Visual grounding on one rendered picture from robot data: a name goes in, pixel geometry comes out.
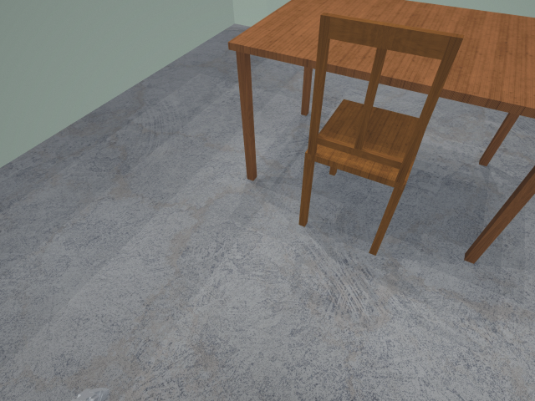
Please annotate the table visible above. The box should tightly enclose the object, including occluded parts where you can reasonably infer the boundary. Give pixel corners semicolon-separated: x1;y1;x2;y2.
228;0;535;264

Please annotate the chair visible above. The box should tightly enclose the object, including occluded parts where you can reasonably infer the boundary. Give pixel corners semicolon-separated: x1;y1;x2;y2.
299;13;464;256

